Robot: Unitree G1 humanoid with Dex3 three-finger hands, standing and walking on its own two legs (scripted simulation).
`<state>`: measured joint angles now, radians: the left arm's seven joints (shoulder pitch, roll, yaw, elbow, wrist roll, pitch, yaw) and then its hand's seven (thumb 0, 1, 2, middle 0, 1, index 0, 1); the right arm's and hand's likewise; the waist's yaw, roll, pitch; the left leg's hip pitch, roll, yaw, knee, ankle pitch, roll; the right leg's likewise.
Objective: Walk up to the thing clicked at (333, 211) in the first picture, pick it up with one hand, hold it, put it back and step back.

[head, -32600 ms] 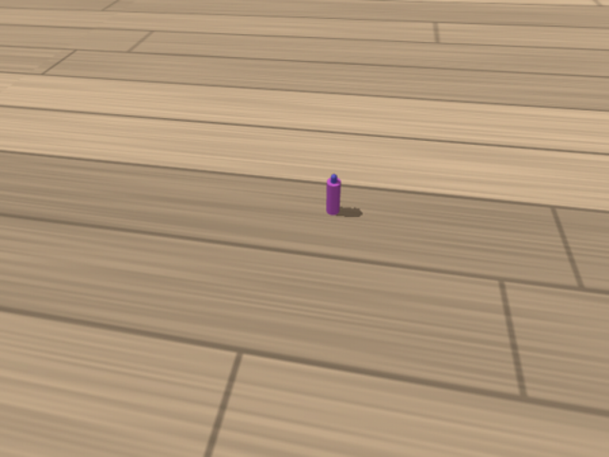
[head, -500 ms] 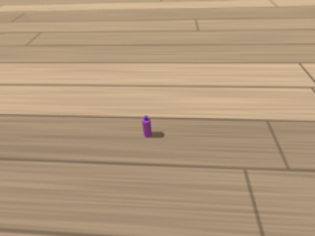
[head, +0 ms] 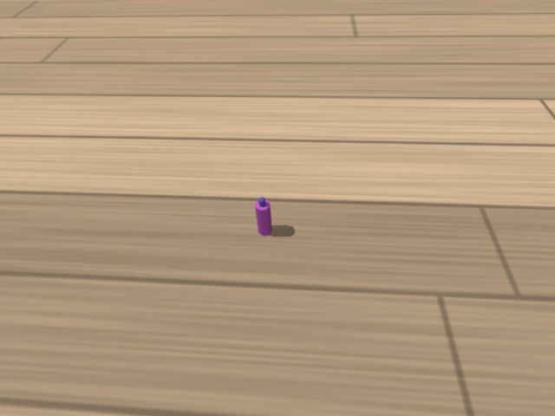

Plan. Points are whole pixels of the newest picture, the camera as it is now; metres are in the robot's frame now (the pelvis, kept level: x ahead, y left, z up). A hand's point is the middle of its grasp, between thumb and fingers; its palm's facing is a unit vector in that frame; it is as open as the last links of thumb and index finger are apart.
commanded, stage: step back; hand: left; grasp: from the side
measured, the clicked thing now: (263, 215) +0.99 +0.12 -0.66
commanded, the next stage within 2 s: stand in 0.14 s
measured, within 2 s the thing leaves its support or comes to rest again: neither
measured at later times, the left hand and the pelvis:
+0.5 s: hand out of the picture +0.11 +0.24 -0.14, palm faces -0.04 -0.95 -0.32, open 7.4 cm; pelvis +0.00 +0.00 +0.02, yaw -1 degrees
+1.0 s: hand out of the picture +0.06 +0.24 -0.14, palm faces -0.04 -0.94 -0.35, open 7.4 cm; pelvis -0.01 -0.01 +0.02, yaw +0 degrees
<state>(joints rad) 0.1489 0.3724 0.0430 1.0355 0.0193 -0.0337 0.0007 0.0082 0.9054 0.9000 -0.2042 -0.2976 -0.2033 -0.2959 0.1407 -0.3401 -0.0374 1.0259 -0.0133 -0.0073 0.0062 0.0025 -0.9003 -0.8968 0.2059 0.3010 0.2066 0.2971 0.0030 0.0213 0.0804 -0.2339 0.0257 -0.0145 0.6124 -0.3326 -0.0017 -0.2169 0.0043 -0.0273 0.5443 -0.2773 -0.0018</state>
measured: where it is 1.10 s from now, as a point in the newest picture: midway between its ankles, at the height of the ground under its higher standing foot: outside the picture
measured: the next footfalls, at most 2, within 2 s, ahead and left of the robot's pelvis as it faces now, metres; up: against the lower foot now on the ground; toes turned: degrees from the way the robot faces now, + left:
none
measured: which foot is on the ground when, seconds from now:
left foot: down 0.00-1.00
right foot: down 0.00-1.00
